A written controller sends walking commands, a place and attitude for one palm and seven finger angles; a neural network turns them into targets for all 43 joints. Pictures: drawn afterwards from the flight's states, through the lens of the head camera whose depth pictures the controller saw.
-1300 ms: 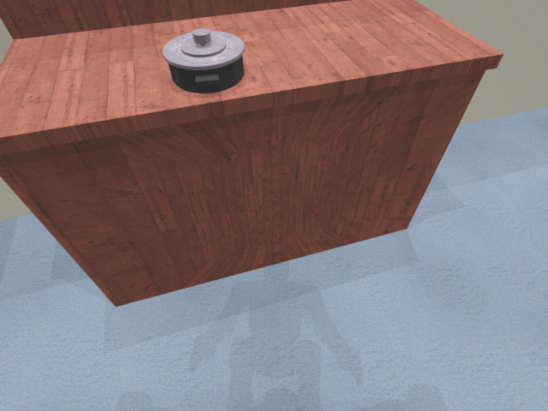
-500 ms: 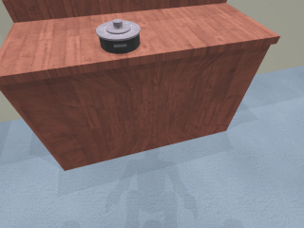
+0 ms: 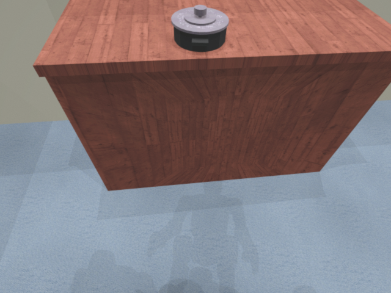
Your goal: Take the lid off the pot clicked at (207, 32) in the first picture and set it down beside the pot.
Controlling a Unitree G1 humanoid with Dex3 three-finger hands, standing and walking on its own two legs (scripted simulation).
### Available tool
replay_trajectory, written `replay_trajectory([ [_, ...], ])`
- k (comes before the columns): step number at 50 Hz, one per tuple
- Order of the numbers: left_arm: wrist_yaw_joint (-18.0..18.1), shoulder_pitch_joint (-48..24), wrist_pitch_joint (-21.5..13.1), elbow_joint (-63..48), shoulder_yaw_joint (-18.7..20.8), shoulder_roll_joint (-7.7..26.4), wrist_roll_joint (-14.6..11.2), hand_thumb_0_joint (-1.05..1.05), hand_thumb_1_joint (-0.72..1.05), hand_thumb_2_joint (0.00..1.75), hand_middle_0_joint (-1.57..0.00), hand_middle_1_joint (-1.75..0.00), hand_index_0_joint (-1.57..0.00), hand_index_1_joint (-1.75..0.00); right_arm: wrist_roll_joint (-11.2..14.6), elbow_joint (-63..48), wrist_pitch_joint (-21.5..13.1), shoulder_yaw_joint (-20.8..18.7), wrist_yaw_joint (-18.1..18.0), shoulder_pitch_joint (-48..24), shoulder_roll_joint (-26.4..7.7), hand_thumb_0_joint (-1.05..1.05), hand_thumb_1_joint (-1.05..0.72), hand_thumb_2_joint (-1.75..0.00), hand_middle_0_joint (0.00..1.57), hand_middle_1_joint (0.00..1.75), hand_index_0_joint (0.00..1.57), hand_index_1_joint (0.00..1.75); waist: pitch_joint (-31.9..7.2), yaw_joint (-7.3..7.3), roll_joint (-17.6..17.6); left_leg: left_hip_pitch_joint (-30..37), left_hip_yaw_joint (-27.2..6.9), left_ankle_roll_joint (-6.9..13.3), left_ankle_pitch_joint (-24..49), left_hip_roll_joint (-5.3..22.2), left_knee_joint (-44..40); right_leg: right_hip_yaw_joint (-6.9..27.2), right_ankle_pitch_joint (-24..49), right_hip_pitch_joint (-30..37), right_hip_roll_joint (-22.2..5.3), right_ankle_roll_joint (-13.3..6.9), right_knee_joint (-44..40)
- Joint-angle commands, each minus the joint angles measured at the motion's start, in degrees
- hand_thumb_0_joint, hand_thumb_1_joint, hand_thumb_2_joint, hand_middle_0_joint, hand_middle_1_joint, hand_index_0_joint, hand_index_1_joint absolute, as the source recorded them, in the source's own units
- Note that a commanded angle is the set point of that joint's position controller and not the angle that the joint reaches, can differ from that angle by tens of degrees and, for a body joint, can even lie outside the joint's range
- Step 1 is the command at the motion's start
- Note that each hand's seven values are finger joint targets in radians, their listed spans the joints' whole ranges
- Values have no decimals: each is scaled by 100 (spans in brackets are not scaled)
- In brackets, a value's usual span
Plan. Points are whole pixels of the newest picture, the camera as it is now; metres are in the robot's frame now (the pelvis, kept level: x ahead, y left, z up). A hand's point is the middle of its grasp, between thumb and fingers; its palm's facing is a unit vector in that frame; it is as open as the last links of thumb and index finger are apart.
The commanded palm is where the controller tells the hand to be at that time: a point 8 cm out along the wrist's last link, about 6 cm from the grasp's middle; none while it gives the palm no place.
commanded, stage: turn to face it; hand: left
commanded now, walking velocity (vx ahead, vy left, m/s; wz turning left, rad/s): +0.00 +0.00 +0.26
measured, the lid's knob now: (200, 10) +0.89 +0.03 +0.16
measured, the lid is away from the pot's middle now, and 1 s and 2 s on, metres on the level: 0.00 0.00 0.00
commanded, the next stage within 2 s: take the last steps up to it in 0.10 s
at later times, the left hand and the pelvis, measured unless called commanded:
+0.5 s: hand out of the picture -0.06 +0.15 -0.18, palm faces +0.19 -0.97 -0.17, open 7.4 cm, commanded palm none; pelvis +0.02 -0.02 -0.01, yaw +7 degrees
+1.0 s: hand (167, 249) +0.25 +0.09 -0.18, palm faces +0.08 -0.97 -0.22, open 7.4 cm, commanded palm none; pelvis +0.19 -0.11 -0.01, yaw +4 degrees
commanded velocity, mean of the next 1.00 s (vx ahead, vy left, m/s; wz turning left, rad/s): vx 0.25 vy -0.11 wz -0.01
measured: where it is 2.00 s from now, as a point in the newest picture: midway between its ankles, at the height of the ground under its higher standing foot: (226, 246)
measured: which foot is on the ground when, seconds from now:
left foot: down 0.00-0.12, up 0.14-0.44, down 0.46-0.86, up 0.88-1.00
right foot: up 0.00-0.10, down 0.12-0.46, up 0.48-0.84, down 0.86-1.00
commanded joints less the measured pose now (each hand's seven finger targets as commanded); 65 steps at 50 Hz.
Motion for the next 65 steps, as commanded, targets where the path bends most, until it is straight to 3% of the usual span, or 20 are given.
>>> replay_trajectory([
  [1, 15, 203, -168, -423, 39, 277, -6, 0, 90, 90, -20, -30, -20, -30, -12, -377, -54, -349, -65, 112, -1197, 0, -90, -90, 20, 30, 20, 30, -495, 5, 898, 377, -1668, 876, 1055, 1351, -809, -11, 67, 192, 91, -37, -965],
  [4, 57, 658, -254, -302, 63, 344, 0, 0, 90, 90, -20, -30, -20, -30, 46, -437, -37, -350, -26, -29, -1095, 0, -90, -90, 20, 30, 20, 30, -572, 218, 571, -238, -1412, 495, 605, 973, -288, -39, 1212, 1353, 75, -37, -2690],
  [6, 116, 735, -323, -356, 205, 1109, 96, 0, 90, 90, -20, -30, -20, -30, 97, -605, -32, -267, 30, -37, -557, 0, -90, -90, 20, 30, 20, 30, -309, 228, -1282, -1523, -54, -150, -1077, -53, 1283, 1855, 1098, 1867, -1755, -700, -3717],
  [7, 93, 740, -301, -494, 221, 1255, 86, 0, 90, 90, -20, -30, -20, -30, 22, -678, 22, -333, 47, -221, -705, 0, -90, -90, 20, 30, 20, 30, -215, 367, -1087, -1459, 64, -195, -1908, -6, 2407, 2214, 934, 1119, -2353, -1202, -3937],
  [11, 84, 296, -400, -536, 100, 664, 86, 0, 90, 90, -20, -30, -20, -30, 2, -384, 70, -323, 103, 31, -625, 0, -90, -90, 20, 30, 20, 30, 76, -30, -894, -1406, 240, -258, -1186, 369, 3714, 990, 2043, 914, -1459, -1170, -3669],
  [17, -38, 1291, -478, 16, 76, 710, 142, 0, 90, 90, -20, -30, -20, -30, -33, -403, -138, -221, 164, -497, -347, 0, -90, -90, 20, 30, 20, 30, 348, 344, -984, -903, 889, -114, -1449, 478, 1751, 1088, 366, 1049, -1296, -1346, -4024],
  [21, -104, 1186, -439, 172, 70, 608, 59, 0, 90, 90, -20, -30, -20, -30, -18, -41, -313, -167, 77, 309, -325, 0, -90, -90, 20, 30, 20, 30, 101, -47, -698, 993, 1173, -71, -657, 400, -111, 608, 89, 265, -743, -1023, -3325],
  [23, -204, 1098, -436, 17, -16, 77, 52, 0, 90, 90, -20, -30, -20, -30, -83, 262, -394, -379, -41, 1350, -1221, 0, -90, -90, 20, 30, 20, 30, -40, -483, 1459, 2303, -1496, 606, -1878, 2306, -1286, -260, -135, -1464, 14, -512, -954],
  [24, -247, 624, -455, -264, 13, 196, 127, 0, 90, 90, -20, -30, -20, -30, -90, 271, -380, -441, -100, 1662, -1526, 0, -90, -90, 20, 30, 20, 30, 249, -603, 1205, 2121, -2319, 1040, -1744, 3012, -1717, -253, -462, -2160, -11, -435, 49],
  [31, -441, 701, -311, 62, 121, 61, 111, 0, 90, 90, -20, -30, -20, -30, -12, 264, -635, -220, -185, 925, -723, 0, -90, -90, 20, 30, 20, 30, 428, 57, 747, 1175, 206, 695, 694, 2049, -1651, 14, 1338, -1923, -525, -213, 911],
  [38, -490, 39, -354, -112, 152, 46, 66, 0, 90, 90, -20, -30, -20, -30, -90, 443, -577, -359, -121, 992, -920, 0, -90, -90, 20, 30, 20, 30, 596, -41, 918, 504, 669, 506, 244, 2079, -1464, -566, 1588, -538, -461, -315, -1236],
  [41, -437, 1320, -454, 310, 300, 439, 84, 0, 90, 90, -20, -30, -20, -30, -62, 465, -512, -396, -74, 817, -956, 0, -90, -90, 20, 30, 20, 30, -36, 601, 200, -95, 1097, 196, 610, 1648, 354, -814, 1463, 1611, -31, -492, -1918],
  [42, -362, 2222, -537, 571, 428, 940, 120, 0, 90, 90, -20, -30, -20, -30, -9, 468, -505, -323, -14, 1031, -676, 0, -90, -90, 20, 30, 20, 30, -741, 960, -970, -921, 1501, 46, -245, 1131, 2299, 239, 335, 2896, -777, -788, -2491],
  [43, -281, 2561, -566, 640, 521, 1533, 68, 0, 90, 90, -20, -30, -20, -30, 88, 252, -489, -197, -5, 1131, -238, 0, -90, -90, 20, 30, 20, 30, -1333, 890, -2317, -1944, 1198, -20, -2587, 474, 4329, 2730, -161, 3368, -2170, -1249, -3659],
  [44, -219, 2247, -546, 551, 471, 1469, 13, 0, 90, 90, -20, -30, -20, -30, 104, 115, -452, -206, 10, 714, -415, 0, -90, -90, 20, 30, 20, 30, -1337, 878, -1852, -2029, 560, 149, -2358, 725, 5138, 3019, -931, 2667, -2161, -1392, -4049],
  [49, -54, 326, -623, 56, 138, 437, 104, 0, 90, 90, -20, -30, -20, -30, -59, 179, -237, -240, 69, 701, -191, 0, -90, -90, 20, 30, 20, 30, -139, -125, -472, -1229, 648, -36, -1042, 1203, 4229, 722, 303, 229, -1530, -1237, -4170],
  [59, -157, 489, -557, 128, 126, 446, 36, 0, 90, 90, -20, -30, -20, -30, -53, 27, -402, -191, 110, 861, -202, 0, -90, -90, 20, 30, 20, 30, 87, -285, 22, 770, 1236, -49, -456, 705, 328, 87, 59, -18, -880, -1140, -3356],
  [61, -263, 519, -541, -117, 30, -78, 17, 0, 90, 90, -20, -30, -20, -30, -147, 115, -469, -376, 17, 1650, -1057, 0, -90, -90, 20, 30, 20, 30, 176, -565, 1909, 1638, -1792, 753, -1915, 2529, -1400, -742, 84, -1566, 70, -556, -565],
  [62, -296, 103, -556, -350, 83, 220, 110, 0, 90, 90, -20, -30, -20, -30, -113, 126, -448, -414, -64, 1700, -1226, 0, -90, -90, 20, 30, 20, 30, 321, -611, 1567, 1492, -2579, 1196, -1668, 3014, -1810, -317, -298, -2041, 26, -482, 624],
  [65, -339, 308, -523, -150, 171, 195, 142, 0, 90, 90, -20, -30, -20, -30, -28, -101, -580, -214, -136, 801, -554, 0, -90, -90, 20, 30, 20, 30, 332, -55, 533, 953, -1138, 978, 36, 2481, -1686, 157, 793, -1893, -481, -311, 1370],
])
